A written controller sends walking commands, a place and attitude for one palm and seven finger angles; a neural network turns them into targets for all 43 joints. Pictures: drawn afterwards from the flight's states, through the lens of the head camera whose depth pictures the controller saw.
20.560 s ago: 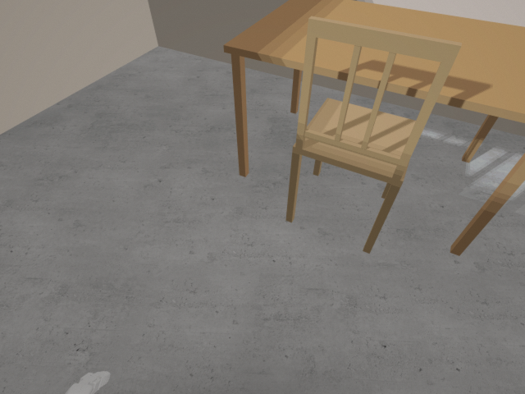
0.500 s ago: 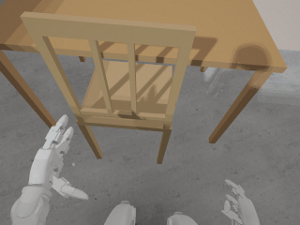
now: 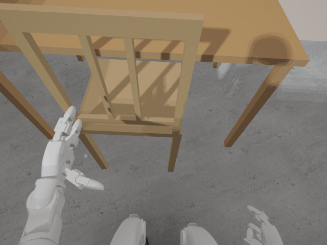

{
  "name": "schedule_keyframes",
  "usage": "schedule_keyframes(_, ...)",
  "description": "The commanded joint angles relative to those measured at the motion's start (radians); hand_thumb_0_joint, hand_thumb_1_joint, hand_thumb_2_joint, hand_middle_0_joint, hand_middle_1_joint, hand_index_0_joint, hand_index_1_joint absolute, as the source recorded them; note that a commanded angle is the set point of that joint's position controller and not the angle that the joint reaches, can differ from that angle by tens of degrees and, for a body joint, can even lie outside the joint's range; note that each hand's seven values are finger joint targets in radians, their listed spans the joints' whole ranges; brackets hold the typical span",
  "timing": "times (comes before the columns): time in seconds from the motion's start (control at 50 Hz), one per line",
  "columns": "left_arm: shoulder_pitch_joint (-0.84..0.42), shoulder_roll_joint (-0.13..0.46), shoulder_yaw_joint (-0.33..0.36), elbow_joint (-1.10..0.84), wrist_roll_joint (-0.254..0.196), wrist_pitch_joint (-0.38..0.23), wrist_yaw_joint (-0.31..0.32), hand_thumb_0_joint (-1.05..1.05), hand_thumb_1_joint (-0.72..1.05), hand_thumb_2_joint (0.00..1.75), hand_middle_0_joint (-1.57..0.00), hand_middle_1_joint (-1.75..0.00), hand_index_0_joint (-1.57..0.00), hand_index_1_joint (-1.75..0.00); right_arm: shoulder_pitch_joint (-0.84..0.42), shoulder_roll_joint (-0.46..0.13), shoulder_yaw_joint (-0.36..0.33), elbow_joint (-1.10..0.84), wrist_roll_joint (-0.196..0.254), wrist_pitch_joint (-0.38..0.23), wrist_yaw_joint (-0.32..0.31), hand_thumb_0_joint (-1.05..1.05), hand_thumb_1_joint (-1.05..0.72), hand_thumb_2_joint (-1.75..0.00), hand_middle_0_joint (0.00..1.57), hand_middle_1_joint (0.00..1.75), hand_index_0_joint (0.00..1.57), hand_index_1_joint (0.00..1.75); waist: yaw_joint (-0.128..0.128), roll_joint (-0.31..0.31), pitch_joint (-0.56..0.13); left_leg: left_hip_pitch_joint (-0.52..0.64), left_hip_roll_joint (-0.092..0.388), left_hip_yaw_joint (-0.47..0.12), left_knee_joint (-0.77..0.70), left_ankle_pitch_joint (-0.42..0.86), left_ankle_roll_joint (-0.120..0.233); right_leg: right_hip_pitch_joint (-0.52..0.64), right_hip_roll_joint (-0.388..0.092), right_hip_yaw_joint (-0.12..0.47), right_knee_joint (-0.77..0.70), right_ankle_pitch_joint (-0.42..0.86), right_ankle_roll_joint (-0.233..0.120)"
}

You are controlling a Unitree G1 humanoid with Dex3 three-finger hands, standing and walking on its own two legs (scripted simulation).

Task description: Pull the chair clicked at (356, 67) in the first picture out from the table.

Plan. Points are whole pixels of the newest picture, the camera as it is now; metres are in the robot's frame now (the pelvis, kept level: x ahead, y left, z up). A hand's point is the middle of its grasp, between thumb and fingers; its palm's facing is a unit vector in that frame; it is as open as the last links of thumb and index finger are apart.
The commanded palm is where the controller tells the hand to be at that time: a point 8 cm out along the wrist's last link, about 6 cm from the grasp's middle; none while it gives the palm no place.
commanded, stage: aim the fingers beside a spindle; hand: left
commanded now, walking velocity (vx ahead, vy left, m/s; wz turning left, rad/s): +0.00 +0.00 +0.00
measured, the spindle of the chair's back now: (101, 85) +0.52 +0.19 +0.03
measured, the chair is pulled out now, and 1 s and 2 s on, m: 0.00 0.00 0.00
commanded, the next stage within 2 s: none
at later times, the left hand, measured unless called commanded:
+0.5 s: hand (100, 140) +0.37 +0.17 +0.01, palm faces -0.02 -1.00 -0.04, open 16.9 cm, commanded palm +0.35 +0.23 +0.01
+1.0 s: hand (101, 134) +0.39 +0.17 -0.01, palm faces +0.00 -1.00 -0.04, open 16.9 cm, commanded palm +0.36 +0.22 +0.00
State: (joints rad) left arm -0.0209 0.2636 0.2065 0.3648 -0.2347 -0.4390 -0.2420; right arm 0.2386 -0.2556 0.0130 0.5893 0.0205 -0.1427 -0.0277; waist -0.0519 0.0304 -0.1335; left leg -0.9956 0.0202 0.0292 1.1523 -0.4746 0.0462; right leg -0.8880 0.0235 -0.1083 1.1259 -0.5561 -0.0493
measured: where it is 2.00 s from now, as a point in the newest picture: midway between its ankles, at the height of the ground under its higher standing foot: outside the picture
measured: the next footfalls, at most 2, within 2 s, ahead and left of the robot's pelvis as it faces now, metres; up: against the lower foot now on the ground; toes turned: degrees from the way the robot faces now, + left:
none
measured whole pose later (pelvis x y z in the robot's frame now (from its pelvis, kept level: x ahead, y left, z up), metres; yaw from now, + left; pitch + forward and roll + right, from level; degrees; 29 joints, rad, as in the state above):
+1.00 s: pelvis +0.00 +0.01 -0.02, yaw -1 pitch +23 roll -3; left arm -0.32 0.27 0.23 0.64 -0.17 -0.48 -0.16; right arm 0.27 -0.25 0.01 0.60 0.01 -0.02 0.02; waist -0.08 0.03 -0.15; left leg -1.14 0.03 0.05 1.25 -0.50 0.06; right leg -1.04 0.03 -0.09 1.22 -0.58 -0.04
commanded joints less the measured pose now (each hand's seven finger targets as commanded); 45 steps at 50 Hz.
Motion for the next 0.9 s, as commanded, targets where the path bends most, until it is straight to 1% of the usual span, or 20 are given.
schedule_keyframes(0.0,-0.195,0.151,0.058,-0.177,-0.018,-0.065,-0.006,0.00,-0.50,0.30,-0.06,-0.08,-0.06,-0.08,0.011,-0.151,-0.062,-0.123,0.000,-0.040,-0.010,0.00,-0.90,-0.90,0.20,0.30,0.20,0.30,0.002,0.042,-0.345,0.291,-0.001,-0.073,-0.123,0.265,-0.015,0.093,-0.009,0.091,-0.157,0.296,0.025)
schedule_keyframes(0.04,-0.192,0.169,0.074,-0.187,-0.020,-0.071,-0.005,0.00,-0.50,0.30,-0.06,-0.08,-0.06,-0.08,0.015,-0.152,-0.063,-0.126,-0.001,-0.036,-0.009,0.00,-0.90,-0.90,0.20,0.30,0.20,0.30,0.008,0.039,-0.378,0.304,0.000,-0.074,-0.117,0.296,-0.014,0.104,-0.007,0.093,-0.148,0.325,0.025)
schedule_keyframes(0.06,-0.204,0.148,0.049,-0.196,-0.017,-0.075,-0.005,0.00,-0.50,0.30,-0.06,-0.08,-0.06,-0.08,0.015,-0.148,-0.061,-0.126,-0.001,-0.034,-0.007,0.00,-0.90,-0.90,0.20,0.30,0.20,0.30,0.004,0.050,-0.381,0.314,0.001,-0.078,-0.119,0.307,-0.015,0.098,-0.007,0.088,-0.143,0.329,0.025)
schedule_keyframes(0.14,-0.276,0.127,0.027,-0.150,-0.003,-0.084,0.018,0.00,-0.50,0.30,-0.06,-0.08,-0.06,-0.08,0.023,-0.148,-0.062,-0.107,-0.004,-0.027,-0.005,0.00,-0.90,-0.90,0.20,0.30,0.20,0.30,-0.017,0.030,-0.348,0.293,0.004,-0.083,-0.101,0.276,-0.015,0.040,-0.004,0.084,-0.135,0.294,0.028)
schedule_keyframes(0.16,-0.279,0.145,0.052,-0.121,-0.005,-0.083,0.026,0.00,-0.50,0.30,-0.06,-0.08,-0.06,-0.08,0.026,-0.151,-0.062,-0.101,-0.006,-0.022,-0.005,0.00,-0.90,-0.90,0.20,0.30,0.20,0.30,-0.016,-0.001,-0.337,0.265,0.003,-0.081,-0.097,0.252,-0.014,0.046,-0.004,0.088,-0.138,0.281,0.029)
schedule_keyframes(0.24,-0.338,0.153,0.054,-0.046,0.021,-0.083,0.037,0.00,-0.50,0.30,-0.06,-0.08,-0.06,-0.08,0.028,-0.154,-0.059,-0.100,-0.006,-0.006,0.000,0.00,-0.90,-0.90,0.20,0.30,0.20,0.30,-0.014,0.012,-0.325,0.227,0.000,-0.080,-0.089,0.215,-0.016,0.018,-0.004,0.089,-0.120,0.245,0.024)
schedule_keyframes(0.26,-0.369,0.137,0.037,-0.050,0.022,-0.084,0.038,0.00,-0.50,0.30,-0.06,-0.08,-0.06,-0.08,0.026,-0.152,-0.060,-0.103,-0.007,-0.003,0.000,0.00,-0.90,-0.90,0.20,0.30,0.20,0.30,-0.020,0.014,-0.341,0.227,-0.002,-0.075,-0.082,0.214,-0.013,0.018,-0.006,0.094,-0.120,0.249,0.027)
schedule_keyframes(0.3,-0.403,0.158,0.052,-0.054,0.025,-0.091,0.041,0.00,-0.50,0.30,-0.06,-0.08,-0.06,-0.08,0.029,-0.152,-0.061,-0.103,-0.008,0.002,0.002,0.00,-0.90,-0.90,0.20,0.30,0.20,0.30,-0.012,0.042,-0.363,0.239,-0.001,-0.075,-0.077,0.225,-0.015,0.019,-0.006,0.097,-0.114,0.256,0.023)
schedule_keyframes(0.38,-0.469,0.162,0.051,-0.035,0.027,-0.100,0.046,0.00,-0.50,0.30,-0.06,-0.08,-0.06,-0.08,0.038,-0.151,-0.059,-0.096,-0.010,0.011,0.003,0.00,-0.90,-0.90,0.20,0.30,0.20,0.30,-0.021,0.035,-0.403,0.243,0.000,-0.080,-0.063,0.238,-0.014,0.018,-0.002,0.100,-0.103,0.266,0.024)
schedule_keyframes(0.44,-0.531,0.177,0.059,0.015,0.032,-0.104,0.048,0.00,-0.50,0.30,-0.06,-0.08,-0.06,-0.08,0.049,-0.154,-0.057,-0.082,-0.011,0.018,0.003,0.00,-0.90,-0.90,0.20,0.30,0.20,0.30,-0.028,0.051,-0.395,0.233,0.001,-0.083,-0.052,0.226,-0.017,-0.016,-0.001,0.098,-0.093,0.249,0.023)
schedule_keyframes(0.52,-0.561,0.187,0.071,0.110,0.036,-0.094,0.044,0.00,-0.50,0.30,-0.06,-0.08,-0.06,-0.08,0.064,-0.158,-0.056,-0.074,-0.011,0.030,0.004,0.00,-0.90,-0.90,0.20,0.30,0.20,0.30,-0.035,0.007,-0.381,0.175,-0.001,-0.079,-0.033,0.208,-0.011,-0.016,0.001,0.107,-0.087,0.242,0.023)
schedule_keyframes(0.58,-0.597,0.188,0.070,0.119,0.042,-0.095,0.042,0.00,-0.50,0.30,-0.06,-0.08,-0.06,-0.08,0.072,-0.159,-0.059,-0.073,-0.013,0.039,0.010,0.00,-0.90,-0.90,0.20,0.30,0.20,0.30,-0.027,0.059,-0.422,0.203,0.001,-0.080,-0.027,0.237,-0.017,-0.034,-0.001,0.102,-0.072,0.262,0.020)
schedule_keyframes(0.62,-0.619,0.162,0.050,0.103,0.039,-0.100,0.044,0.00,-0.50,0.30,-0.06,-0.08,-0.06,-0.08,0.080,-0.158,-0.063,-0.076,-0.015,0.042,0.015,0.00,-0.90,-0.90,0.20,0.30,0.20,0.30,-0.035,0.058,-0.456,0.239,0.002,-0.089,-0.022,0.273,-0.016,-0.048,0.001,0.094,-0.062,0.283,0.019)
schedule_keyframes(0.64,-0.642,0.177,0.057,0.090,0.041,-0.105,0.046,0.00,-0.50,0.30,-0.06,-0.08,-0.06,-0.08,0.084,-0.160,-0.063,-0.071,-0.015,0.044,0.016,0.00,-0.90,-0.90,0.20,0.30,0.20,0.30,-0.036,0.062,-0.469,0.254,0.006,-0.092,-0.022,0.289,-0.019,-0.052,0.001,0.093,-0.059,0.294,0.020)
schedule_keyframes(0.68,-0.652,0.184,0.065,0.098,0.045,-0.109,0.055,0.00,-0.50,0.30,-0.06,-0.08,-0.06,-0.08,0.092,-0.160,-0.065,-0.065,-0.017,0.050,0.018,0.00,-0.90,-0.90,0.20,0.30,0.20,0.30,-0.036,0.046,-0.479,0.249,0.006,-0.094,-0.017,0.303,-0.019,-0.045,0.002,0.090,-0.051,0.308,0.020)
schedule_keyframes(0.7,-0.619,0.190,0.078,0.096,0.045,-0.109,0.059,0.00,-0.50,0.30,-0.06,-0.08,-0.06,-0.08,0.093,-0.158,-0.066,-0.071,-0.018,0.053,0.021,0.00,-0.90,-0.90,0.20,0.30,0.20,0.30,-0.019,0.065,-0.492,0.246,0.003,-0.088,-0.017,0.308,-0.020,-0.028,0.002,0.096,-0.051,0.316,0.020)
schedule_keyframes(0.74,-0.592,0.218,0.108,0.114,0.053,-0.106,0.074,0.00,-0.50,0.30,-0.06,-0.08,-0.06,-0.08,0.097,-0.162,-0.067,-0.073,-0.018,0.063,0.023,0.00,-0.90,-0.90,0.20,0.30,0.20,0.30,-0.018,0.035,-0.487,0.233,0.004,-0.087,-0.021,0.311,-0.019,-0.021,0.004,0.092,-0.049,0.324,0.021)
schedule_keyframes(0.78,-0.572,0.177,0.078,0.121,0.054,-0.099,0.078,0.00,-0.50,0.30,-0.06,-0.08,-0.06,-0.08,0.094,-0.154,-0.064,-0.079,-0.017,0.070,0.029,0.00,-0.90,-0.90,0.20,0.30,0.20,0.30,-0.023,0.023,-0.463,0.218,0.001,-0.082,-0.028,0.300,-0.017,-0.011,0.004,0.091,-0.055,0.324,0.023)
schedule_keyframes(0.82,-0.561,0.207,0.104,0.124,0.056,-0.100,0.084,0.00,-0.50,0.30,-0.06,-0.08,-0.06,-0.08,0.095,-0.159,-0.064,-0.082,-0.016,0.078,0.029,0.00,-0.90,-0.90,0.20,0.30,0.20,0.30,-0.019,0.025,-0.453,0.211,0.003,-0.085,-0.031,0.294,-0.018,-0.016,0.007,0.090,-0.051,0.315,0.021)
schedule_keyframes(0.88,-0.544,0.189,0.092,0.094,0.051,-0.107,0.080,0.00,-0.50,0.30,-0.06,-0.08,-0.06,-0.08,0.091,-0.154,-0.065,-0.090,-0.014,0.084,0.032,0.00,-0.90,-0.90,0.20,0.30,0.20,0.30,-0.017,0.016,-0.454,0.215,0.001,-0.080,-0.037,0.294,-0.017,0.005,0.007,0.092,-0.062,0.325,0.023)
